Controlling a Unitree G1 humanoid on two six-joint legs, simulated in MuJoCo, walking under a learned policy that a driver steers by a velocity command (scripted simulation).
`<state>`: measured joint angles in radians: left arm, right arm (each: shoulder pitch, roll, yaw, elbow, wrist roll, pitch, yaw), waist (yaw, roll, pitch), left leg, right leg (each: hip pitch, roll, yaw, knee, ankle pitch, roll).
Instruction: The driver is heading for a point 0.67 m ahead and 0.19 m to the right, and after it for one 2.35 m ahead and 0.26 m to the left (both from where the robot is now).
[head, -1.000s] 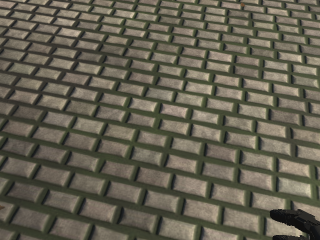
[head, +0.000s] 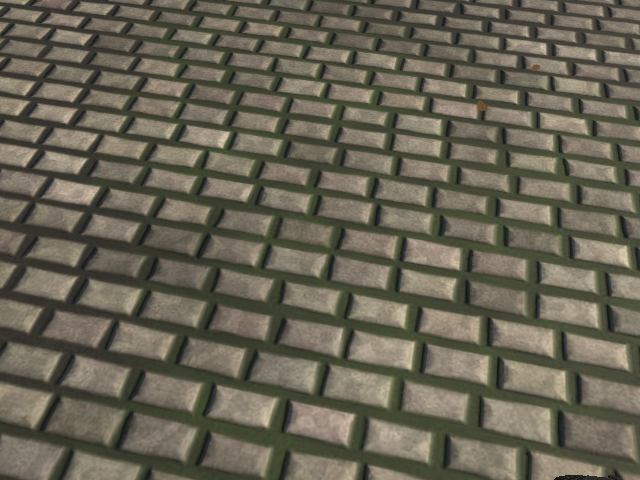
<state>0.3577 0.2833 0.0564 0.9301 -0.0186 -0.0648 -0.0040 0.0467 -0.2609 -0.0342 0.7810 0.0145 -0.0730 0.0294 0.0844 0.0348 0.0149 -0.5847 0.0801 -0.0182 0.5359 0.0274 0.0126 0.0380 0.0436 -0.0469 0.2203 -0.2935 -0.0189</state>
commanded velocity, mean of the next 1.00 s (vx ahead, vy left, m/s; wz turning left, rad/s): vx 0.48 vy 0.00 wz -0.33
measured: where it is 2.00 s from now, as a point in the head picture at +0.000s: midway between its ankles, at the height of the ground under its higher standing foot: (411, 391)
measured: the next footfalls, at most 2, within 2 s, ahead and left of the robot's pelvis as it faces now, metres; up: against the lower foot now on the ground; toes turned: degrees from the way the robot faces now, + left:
left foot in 0.06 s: +0.22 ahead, +0.13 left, +0.00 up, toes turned +2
right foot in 0.62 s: +0.49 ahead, -0.12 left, +0.00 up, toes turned -16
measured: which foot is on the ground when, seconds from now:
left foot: up 0.00-0.04, down 0.06-0.64, up 0.66-1.00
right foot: down 0.00-0.06, up 0.08-0.60, down 0.62-1.00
